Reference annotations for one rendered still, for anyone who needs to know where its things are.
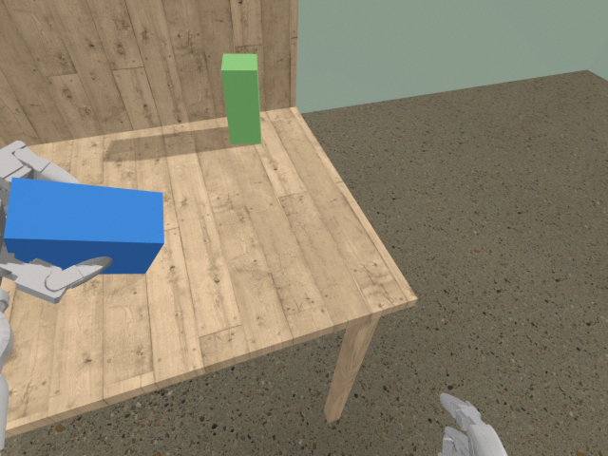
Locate robot right hand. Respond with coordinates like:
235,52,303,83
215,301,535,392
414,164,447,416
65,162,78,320
438,393,507,456

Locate robot left hand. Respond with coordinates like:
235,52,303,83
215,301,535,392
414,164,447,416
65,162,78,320
0,141,113,304

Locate sponge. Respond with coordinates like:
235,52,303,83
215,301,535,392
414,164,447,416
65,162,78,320
4,178,164,275

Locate table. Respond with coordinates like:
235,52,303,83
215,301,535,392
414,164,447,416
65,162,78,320
0,0,418,439

